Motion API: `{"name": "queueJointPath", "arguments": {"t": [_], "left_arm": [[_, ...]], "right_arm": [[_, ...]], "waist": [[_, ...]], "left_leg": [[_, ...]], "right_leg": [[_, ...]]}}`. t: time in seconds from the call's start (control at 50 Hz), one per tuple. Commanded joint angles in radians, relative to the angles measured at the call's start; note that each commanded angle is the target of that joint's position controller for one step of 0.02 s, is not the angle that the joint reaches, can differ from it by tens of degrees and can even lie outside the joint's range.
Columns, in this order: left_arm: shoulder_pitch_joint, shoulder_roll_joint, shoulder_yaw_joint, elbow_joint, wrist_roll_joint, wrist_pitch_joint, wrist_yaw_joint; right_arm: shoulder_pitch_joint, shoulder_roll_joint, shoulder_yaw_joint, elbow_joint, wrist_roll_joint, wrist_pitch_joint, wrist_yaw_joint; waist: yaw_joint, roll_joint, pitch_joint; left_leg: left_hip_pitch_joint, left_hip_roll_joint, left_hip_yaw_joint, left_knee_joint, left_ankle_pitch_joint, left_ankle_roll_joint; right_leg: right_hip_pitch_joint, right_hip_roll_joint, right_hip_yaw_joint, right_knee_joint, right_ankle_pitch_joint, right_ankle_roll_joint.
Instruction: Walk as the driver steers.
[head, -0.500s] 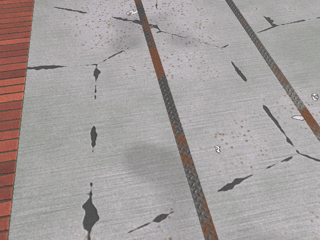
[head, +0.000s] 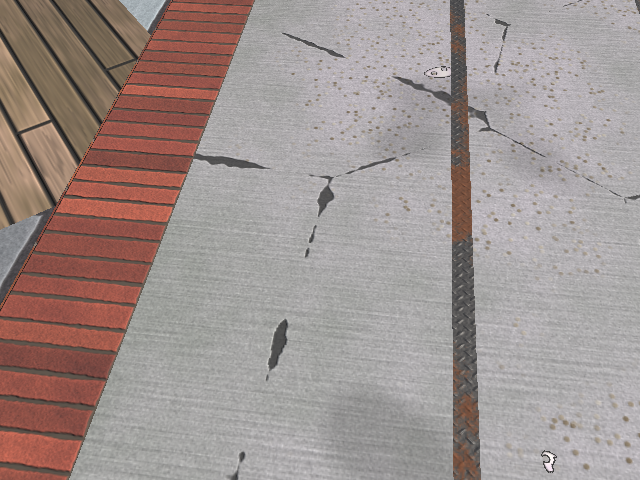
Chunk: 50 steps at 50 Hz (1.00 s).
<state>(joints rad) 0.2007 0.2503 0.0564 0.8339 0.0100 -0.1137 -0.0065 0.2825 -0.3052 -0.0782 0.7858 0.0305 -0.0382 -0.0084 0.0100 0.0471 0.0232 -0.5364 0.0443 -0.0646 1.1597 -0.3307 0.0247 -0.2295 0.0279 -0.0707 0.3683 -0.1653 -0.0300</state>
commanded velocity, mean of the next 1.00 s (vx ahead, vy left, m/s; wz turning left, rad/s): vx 0.50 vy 0.00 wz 0.22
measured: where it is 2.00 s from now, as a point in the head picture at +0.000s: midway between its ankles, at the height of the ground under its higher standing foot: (265, 260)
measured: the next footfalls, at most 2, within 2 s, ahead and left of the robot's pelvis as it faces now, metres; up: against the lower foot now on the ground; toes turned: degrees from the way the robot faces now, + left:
left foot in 0.34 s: +0.33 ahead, +0.18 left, +0.00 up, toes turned +12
right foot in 0.86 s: +0.67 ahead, +0.00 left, +0.00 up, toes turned +9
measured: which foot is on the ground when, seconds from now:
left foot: up 0.00-0.32, down 0.34-0.88, up 0.90-1.00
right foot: down 0.00-0.34, up 0.36-0.84, down 0.86-1.00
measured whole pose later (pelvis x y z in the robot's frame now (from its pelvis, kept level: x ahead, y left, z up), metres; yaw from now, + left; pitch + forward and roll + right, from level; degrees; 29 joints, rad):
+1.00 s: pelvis +0.56 +0.07 -0.01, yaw +11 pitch +2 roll +0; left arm 0.18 0.27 0.05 0.82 0.00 -0.09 -0.04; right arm 0.31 -0.29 -0.05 0.84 0.02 -0.07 0.00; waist 0.00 0.02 0.02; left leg -0.39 0.03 -0.04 1.16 -0.39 0.04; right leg -0.37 0.03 -0.06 0.49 -0.16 -0.06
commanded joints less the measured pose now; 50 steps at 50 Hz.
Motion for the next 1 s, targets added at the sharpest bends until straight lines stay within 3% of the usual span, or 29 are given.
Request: {"name": "queueJointPath", "arguments": {"t": [0.02, 0.14, 0.2, 0.24, 0.28, 0.3, 0.32, 0.34, 0.36, 0.38, 0.4, 0.42, 0.44, 0.46, 0.48, 0.52, 0.56, 0.66, 0.76, 0.82, 0.84, 0.86, 0.88, 0.9, 0.92, 0.94, 0.96, 0.98, 1.0], "left_arm": [[0.000, 0.129, 0.034, -0.034, -0.007, -0.017, 0.001], [0.029, 0.176, 0.047, -0.015, -0.010, -0.001, 0.011], [0.106, 0.193, 0.049, 0.017, -0.024, 0.011, 0.008], [0.134, 0.208, 0.052, 0.037, -0.034, 0.024, 0.005], [0.131, 0.235, 0.056, 0.046, -0.042, 0.036, 0.007], [0.124, 0.249, 0.057, 0.050, -0.043, 0.042, 0.010], [0.118, 0.240, 0.050, 0.051, -0.041, 0.048, 0.015], [0.120, 0.206, 0.033, 0.031, -0.021, 0.043, 0.020], [0.233, 0.066, -0.013, -0.006, 0.002, 0.021, 0.004], [0.173, 0.150, 0.003, 0.013, -0.033, -0.009, -0.007], [0.070, 0.189, 0.018, -0.026, -0.067, -0.018, -0.010], [0.031, 0.174, 0.013, -0.036, -0.058, -0.023, -0.005], [0.020, 0.169, 0.017, -0.029, -0.035, -0.019, 0.002], [0.046, 0.168, 0.021, -0.022, -0.028, -0.006, 0.002], [0.073, 0.151, 0.020, -0.014, -0.027, 0.008, 0.000], [0.081, 0.117, 0.015, -0.012, -0.021, 0.029, 0.002], [0.019, 0.108, 0.012, -0.035, -0.011, 0.038, 0.006], [-0.144, 0.077, -0.004, -0.077, -0.015, 0.024, -0.011], [-0.257, 0.095, -0.006, -0.127, -0.024, 0.014, -0.036], [-0.201, 0.128, 0.005, -0.124, -0.022, 0.007, -0.045], [-0.112, 0.150, 0.019, -0.100, -0.020, 0.006, -0.042], [0.042, 0.199, 0.043, -0.055, -0.016, 0.007, -0.033], [0.201, 0.284, 0.064, -0.031, -0.005, 0.011, -0.025], [0.247, 0.304, 0.067, -0.007, -0.011, 0.015, -0.033], [0.229, 0.213, 0.043, -0.016, -0.027, 0.015, -0.033], [0.146, 0.183, 0.032, -0.031, -0.025, 0.016, -0.028], [0.077, 0.164, 0.024, -0.045, -0.015, 0.018, -0.027], [0.033, 0.142, 0.018, -0.051, -0.005, 0.016, -0.028], [0.013, 0.124, 0.012, -0.053, 0.005, 0.012, -0.028]], "right_arm": [[-0.014, -0.023, -0.008, -0.098, -0.002, 0.002, 0.006], [-0.164, -0.007, 0.006, -0.163, -0.005, -0.009, 0.035], [-0.262, 0.010, 0.017, -0.204, -0.007, -0.012, 0.049], [-0.296, -0.001, 0.016, -0.227, -0.006, -0.014, 0.056], [-0.276, -0.033, 0.003, -0.235, -0.012, -0.015, 0.060], [-0.199, -0.064, -0.014, -0.219, -0.016, -0.014, 0.059], [-0.043, -0.109, -0.041, -0.170, -0.015, -0.012, 0.052], [0.124, -0.180, -0.069, -0.130, -0.017, -0.004, 0.035], [0.141, -0.284, -0.079, -0.119, -0.020, -0.006, 0.027], [0.182, -0.202, -0.055, -0.131, -0.021, -0.011, 0.028], [0.127, -0.160, -0.040, -0.118, -0.026, -0.021, 0.033], [0.058, -0.132, -0.031, -0.120, -0.021, -0.028, 0.033], [-0.006, -0.098, -0.021, -0.123, -0.025, -0.031, 0.036], [-0.043, -0.067, -0.012, -0.129, -0.034, -0.036, 0.037], [-0.057, -0.061, -0.011, -0.128, -0.036, -0.041, 0.039], [-0.054, -0.077, -0.016, -0.111, -0.029, -0.057, 0.037], [-0.035, -0.095, -0.021, -0.090, -0.030, -0.063, 0.028], [0.031, -0.115, -0.022, -0.043, -0.023, -0.053, 0.009], [0.110, -0.136, -0.029, 0.016, -0.012, -0.039, 0.005], [0.096, -0.152, -0.035, 0.030, -0.010, -0.024, -0.003], [0.076, -0.155, -0.034, 0.029, -0.011, -0.018, -0.005], [0.077, -0.129, -0.022, 0.026, -0.017, -0.013, -0.008], [0.132, -0.069, 0.003, 0.003, -0.043, -0.019, -0.009], [0.238, 0.025, 0.028, 0.007, -0.027, -0.040, 0.002], [0.143, -0.089, 0.005, 0.010, -0.003, -0.057, 0.008], [0.041, -0.122, -0.004, -0.024, 0.013, -0.066, 0.010], [-0.008, -0.113, -0.001, -0.033, 0.003, -0.067, 0.006], [-0.019, -0.102, -0.005, -0.035, -0.012, -0.063, 0.003], [0.007, -0.088, -0.007, -0.029, -0.015, -0.053, 0.002]], "waist": [[-0.001, -0.125, -0.016], [0.042, -0.102, 0.014], [0.074, -0.090, 0.045], [0.068, -0.098, 0.061], [0.026, -0.131, 0.031], [-0.031, -0.147, -0.024], [-0.116, -0.133, -0.112], [-0.182, -0.067, -0.221], [-0.077, 0.195, -0.347], [-0.141, 0.106, -0.447], [-0.140, 0.077, -0.282], [-0.102, 0.028, -0.184], [-0.065, 0.001, -0.122], [-0.026, 0.015, -0.101], [-0.003, 0.022, -0.097], [0.017, 0.009, -0.071], [0.010, -0.003, -0.031], [-0.050, 0.004, 0.019], [-0.083, 0.013, 0.052], [-0.037, 0.041, 0.012], [0.017, 0.045, -0.044], [0.083, 0.024, -0.150], [0.108, -0.124, -0.313], [0.060, -0.366, -0.420], [0.105, -0.245, -0.343], [0.093, -0.188, -0.199], [0.066, -0.106, -0.120], [0.033, -0.100, -0.072], [0.002, -0.124, -0.067]], "left_leg": [[-0.180, 0.086, -0.039, -0.047, 0.075, -0.013], [-0.157, 0.072, 0.024, -0.363, 0.351, -0.010], [-0.130, 0.044, 0.062, -0.479, 0.340, 0.011], [-0.126, 0.024, 0.077, -0.529, 0.266, 0.035], [-0.036, -0.023, 0.115, -0.567, 0.172, 0.071], [0.090, -0.058, 0.138, -0.596, 0.159, 0.094], [0.325, -0.097, 0.156, -0.654, 0.231, 0.124], [0.646, 0.011, 0.000, -0.611, 0.293, 0.167], [0.963, 0.294, -0.535, -0.687, 0.170, 0.338], [0.973, 0.350, -0.709, -0.807, 0.122, 0.368], [0.865, 0.306, -0.527, -0.819, 0.203, 0.318], [0.713, 0.255, -0.386, -0.827, 0.289, 0.278], [0.577, 0.217, -0.297, -0.853, 0.363, 0.254], [0.484, 0.189, -0.240, -0.887, 0.408, 0.243], [0.432, 0.182, -0.219, -0.924, 0.404, 0.245], [0.373, 0.179, -0.170, -0.979, 0.428, 0.259], [0.359, 0.170, -0.123, -1.011, 0.436, 0.256], [0.370, 0.118, -0.014, -1.028, 0.364, 0.195], [0.524, 0.188, -0.041, -0.968, 0.356, 0.179], [0.603, 0.209, -0.045, -0.871, 0.555, 0.146], [0.598, 0.180, -0.018, -0.764, 0.722, 0.127], [0.526, 0.124, 0.025, -0.573, 0.759, 0.097], [0.274, 0.043, 0.072, -0.230, 0.446, 0.053], [-0.076, -0.123, 0.014, 0.052, -0.232, 0.001], [-0.192, -0.067, -0.080, 0.150, -0.247, 0.016], [-0.248, -0.015, -0.046, 0.144, -0.149, 0.028], [-0.214, 0.032, -0.019, 0.100, -0.060, 0.028], [-0.168, 0.064, -0.018, 0.039, -0.004, 0.023], [-0.103, 0.087, -0.025, 0.008, 0.030, 0.020]], "right_leg": [[0.132, -0.289, 0.209, -0.215, 0.166, -0.163], [0.165, -0.260, 0.003, -0.229, 0.276, -0.135], [0.214, -0.282, -0.021, -0.221, 0.282, -0.133], [0.277, -0.312, -0.024, -0.194, 0.338, -0.127], [0.321, -0.326, -0.043, -0.103, 0.595, -0.113], [0.322, -0.317, -0.066, 0.010, 0.753, -0.097], [0.255, -0.282, -0.105, 0.191, 0.808, -0.070], [0.020, -0.244, -0.116, 0.461, 0.552, -0.030], [-0.391, -0.062, -0.071, 0.836, -0.324, 0.032], [-0.476, -0.045, 0.134, 0.975, -0.443, 0.024], [-0.562, -0.091, 0.133, 0.994, -0.369, 0.014], [-0.547, -0.136, 0.122, 0.924, -0.276, 0.006], [-0.499, -0.165, 0.117, 0.856, -0.217, 0.011], [-0.428, -0.186, 0.127, 0.820, -0.177, 0.012], [-0.384, -0.190, 0.130, 0.795, -0.151, 0.017], [-0.375, -0.193, 0.122, 0.733, -0.108, 0.036], [-0.428, -0.195, 0.121, 0.637, -0.013, 0.055], [-0.400, -0.146, 0.085, 0.310, 0.275, 0.053], [-0.429, -0.112, 0.087, 0.175, 0.222, 0.014], [-0.336, -0.078, 0.063, 0.137, 0.105, -0.030], [-0.203, -0.043, 0.028, 0.115, 0.101, -0.052], [0.030, -0.047, 0.032, 0.129, 0.134, -0.086], [0.370, -0.261, 0.282, 0.178, 0.176, -0.174], [0.626, -0.421, 0.752, 0.011, -0.097, -0.307], [0.584, -0.394, 0.764, -0.062, -0.261, -0.264], [0.446, -0.368, 0.624, -0.082, -0.239, -0.222], [0.300, -0.334, 0.522, -0.106, -0.140, -0.207], [0.186, -0.304, 0.450, -0.132, -0.050, -0.204], [0.120, -0.278, 0.400, -0.159, 0.005, -0.198]]}}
